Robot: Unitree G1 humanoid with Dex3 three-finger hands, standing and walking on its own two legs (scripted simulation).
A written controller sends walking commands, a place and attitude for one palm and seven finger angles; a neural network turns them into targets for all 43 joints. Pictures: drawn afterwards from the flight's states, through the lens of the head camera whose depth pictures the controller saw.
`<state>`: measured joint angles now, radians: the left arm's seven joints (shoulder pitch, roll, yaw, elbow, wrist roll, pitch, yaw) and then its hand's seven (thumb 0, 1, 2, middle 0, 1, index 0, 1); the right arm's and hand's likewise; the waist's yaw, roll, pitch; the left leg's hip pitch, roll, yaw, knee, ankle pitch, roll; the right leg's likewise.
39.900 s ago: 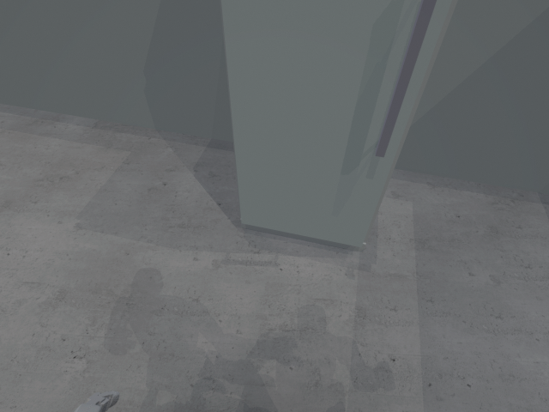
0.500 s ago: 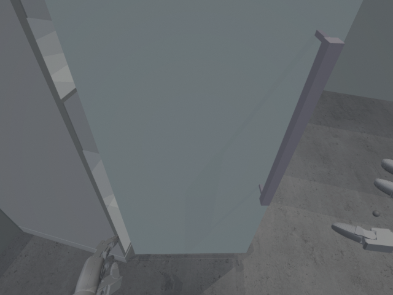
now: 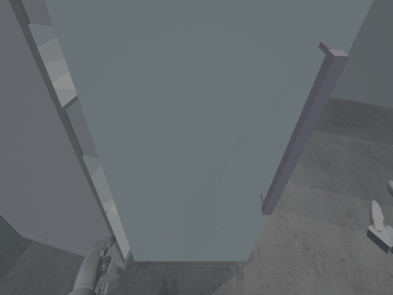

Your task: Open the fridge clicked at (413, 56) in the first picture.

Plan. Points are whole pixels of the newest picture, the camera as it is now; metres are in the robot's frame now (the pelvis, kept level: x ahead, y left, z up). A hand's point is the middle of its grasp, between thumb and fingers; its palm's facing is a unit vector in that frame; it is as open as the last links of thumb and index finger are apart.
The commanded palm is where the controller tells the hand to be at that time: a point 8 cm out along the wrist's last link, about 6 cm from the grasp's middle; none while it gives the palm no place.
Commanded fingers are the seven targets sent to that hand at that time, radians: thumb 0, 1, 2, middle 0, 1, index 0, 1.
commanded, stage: draw the hand back to the body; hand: right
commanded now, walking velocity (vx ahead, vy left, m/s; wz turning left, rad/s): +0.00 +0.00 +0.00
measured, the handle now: (288, 148) +0.42 -0.23 +0.09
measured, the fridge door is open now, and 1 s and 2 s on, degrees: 74 74 74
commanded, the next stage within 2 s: step back with the hand held close in 0.32 s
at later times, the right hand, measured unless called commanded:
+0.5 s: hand (374, 220) +0.19 -0.27 +0.16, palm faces +0.49 +0.79 -0.36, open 7.5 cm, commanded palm +0.14 -0.30 +0.17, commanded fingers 0.00 -0.90 -0.90 0.20 0.30 0.20 0.30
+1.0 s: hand out of the picture +0.11 -0.30 +0.16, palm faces +0.48 +0.74 -0.46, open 7.4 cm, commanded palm +0.05 -0.33 +0.17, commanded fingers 0.00 -0.90 -0.90 0.20 0.30 0.20 0.30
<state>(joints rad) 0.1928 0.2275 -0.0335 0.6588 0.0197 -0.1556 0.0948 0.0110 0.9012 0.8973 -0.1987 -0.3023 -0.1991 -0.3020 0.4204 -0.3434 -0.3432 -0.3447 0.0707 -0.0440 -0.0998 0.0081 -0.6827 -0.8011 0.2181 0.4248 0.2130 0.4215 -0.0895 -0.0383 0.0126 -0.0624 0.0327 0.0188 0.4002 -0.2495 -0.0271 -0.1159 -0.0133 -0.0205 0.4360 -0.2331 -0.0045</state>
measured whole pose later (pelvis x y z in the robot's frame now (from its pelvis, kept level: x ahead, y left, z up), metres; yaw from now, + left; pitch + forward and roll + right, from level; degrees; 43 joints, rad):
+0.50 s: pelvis +0.00 +0.01 +0.00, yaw -1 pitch -5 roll +1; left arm 0.20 0.23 -0.03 0.65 0.02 -0.11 0.09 0.01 0.90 0.90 -0.20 -0.30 -0.20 -0.30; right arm 0.41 -0.35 -0.35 -0.36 0.07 -0.05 -0.10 0.02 -0.88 -0.90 0.21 0.31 0.21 0.30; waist -0.08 -0.05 0.00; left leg -0.05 0.02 0.03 0.38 -0.25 -0.02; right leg -0.12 -0.02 -0.01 0.44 -0.24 0.00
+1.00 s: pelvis -0.08 -0.02 -0.01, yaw -3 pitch -1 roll +2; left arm 0.21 0.22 -0.01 0.54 0.00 -0.04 0.09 0.01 0.90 0.90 -0.20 -0.30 -0.20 -0.30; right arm 0.48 -0.42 -0.44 -0.47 0.03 -0.20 -0.13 0.01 -0.88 -0.90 0.21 0.31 0.21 0.30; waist -0.02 -0.01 0.03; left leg -0.30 0.02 -0.02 0.52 -0.21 -0.05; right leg -0.38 0.01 0.01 0.57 -0.17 -0.05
